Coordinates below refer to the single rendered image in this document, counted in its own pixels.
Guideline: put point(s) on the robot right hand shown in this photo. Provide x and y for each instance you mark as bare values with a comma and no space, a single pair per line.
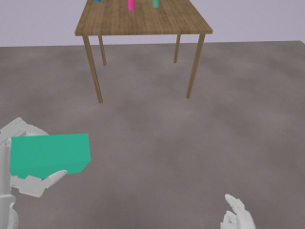
242,220

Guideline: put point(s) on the robot left hand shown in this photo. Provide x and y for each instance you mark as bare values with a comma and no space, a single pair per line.
32,186

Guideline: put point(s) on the robot left forearm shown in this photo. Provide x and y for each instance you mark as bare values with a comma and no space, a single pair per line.
8,217

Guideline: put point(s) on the sponge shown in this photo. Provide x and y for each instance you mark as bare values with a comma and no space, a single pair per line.
43,155

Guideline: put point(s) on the table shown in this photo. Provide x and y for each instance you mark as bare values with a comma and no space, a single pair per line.
113,17

